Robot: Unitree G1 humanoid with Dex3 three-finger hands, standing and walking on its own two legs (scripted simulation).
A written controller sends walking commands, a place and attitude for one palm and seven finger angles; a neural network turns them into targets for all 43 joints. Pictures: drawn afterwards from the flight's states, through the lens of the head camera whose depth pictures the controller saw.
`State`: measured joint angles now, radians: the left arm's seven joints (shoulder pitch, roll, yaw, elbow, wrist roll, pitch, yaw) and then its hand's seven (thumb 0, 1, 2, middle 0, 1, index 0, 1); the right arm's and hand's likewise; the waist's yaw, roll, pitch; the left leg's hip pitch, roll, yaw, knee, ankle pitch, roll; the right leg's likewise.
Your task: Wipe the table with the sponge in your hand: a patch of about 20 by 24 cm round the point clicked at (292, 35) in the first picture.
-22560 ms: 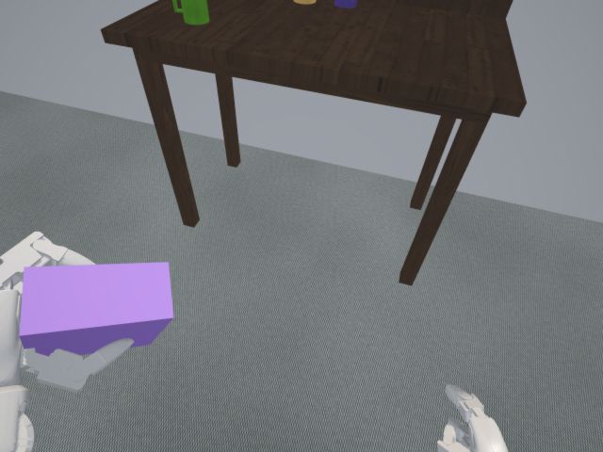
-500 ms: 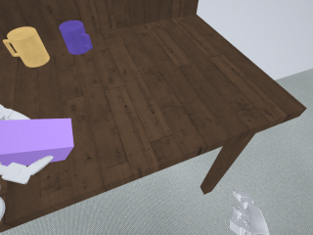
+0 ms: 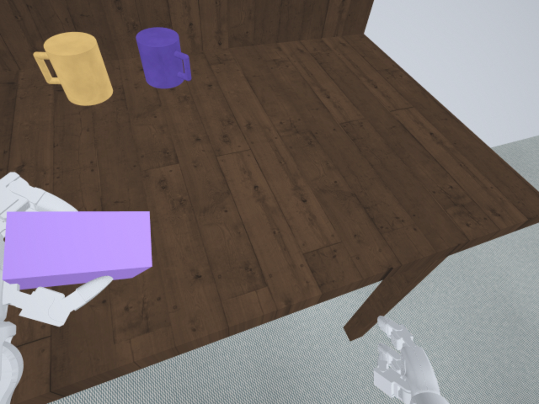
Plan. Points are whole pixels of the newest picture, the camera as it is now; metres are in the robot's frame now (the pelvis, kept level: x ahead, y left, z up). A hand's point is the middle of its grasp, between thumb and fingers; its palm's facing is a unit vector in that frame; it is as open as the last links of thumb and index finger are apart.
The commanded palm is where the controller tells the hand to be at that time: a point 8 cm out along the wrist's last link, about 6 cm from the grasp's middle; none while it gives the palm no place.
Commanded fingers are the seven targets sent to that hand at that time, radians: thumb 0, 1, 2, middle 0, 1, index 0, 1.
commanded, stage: come to a stop and stand still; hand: left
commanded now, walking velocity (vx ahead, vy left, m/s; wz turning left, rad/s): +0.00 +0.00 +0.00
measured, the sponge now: (102, 250) +0.24 +0.21 +0.15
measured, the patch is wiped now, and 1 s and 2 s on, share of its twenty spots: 0.00 0.00 0.00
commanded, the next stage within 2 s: look again from close up in 0.02 s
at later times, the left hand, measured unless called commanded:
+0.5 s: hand (62, 276) +0.20 +0.23 +0.17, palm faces +0.44 -0.83 -0.33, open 10.0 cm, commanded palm +0.14 +0.26 +0.18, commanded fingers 0.00 0.10 1.30 -1.20 -1.60 -1.20 -1.60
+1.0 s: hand (63, 262) +0.22 +0.23 +0.17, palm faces +0.41 -0.84 -0.36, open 10.0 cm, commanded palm +0.15 +0.26 +0.18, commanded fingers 0.00 0.10 1.30 -1.20 -1.60 -1.20 -1.60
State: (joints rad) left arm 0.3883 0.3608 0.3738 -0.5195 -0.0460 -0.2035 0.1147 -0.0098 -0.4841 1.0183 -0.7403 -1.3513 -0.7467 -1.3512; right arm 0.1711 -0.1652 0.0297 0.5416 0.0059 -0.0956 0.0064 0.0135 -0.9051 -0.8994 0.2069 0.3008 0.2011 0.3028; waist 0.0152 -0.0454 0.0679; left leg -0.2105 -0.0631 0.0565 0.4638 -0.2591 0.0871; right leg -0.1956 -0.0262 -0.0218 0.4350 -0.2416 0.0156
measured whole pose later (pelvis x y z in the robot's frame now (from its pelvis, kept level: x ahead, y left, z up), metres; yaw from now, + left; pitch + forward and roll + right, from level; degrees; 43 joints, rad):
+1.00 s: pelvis -0.02 -0.02 +0.00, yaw -1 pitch +0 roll -1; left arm 0.37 0.35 0.39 -0.42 -0.06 -0.23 0.11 -0.01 -0.48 1.02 -0.73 -1.36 -0.73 -1.36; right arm 0.20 -0.21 0.00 0.57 0.02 -0.15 0.02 0.01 -0.91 -0.90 0.21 0.30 0.20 0.30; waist 0.01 0.01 0.05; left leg -0.24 -0.04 0.06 0.47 -0.24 0.07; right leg -0.23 0.00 -0.02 0.43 -0.21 0.01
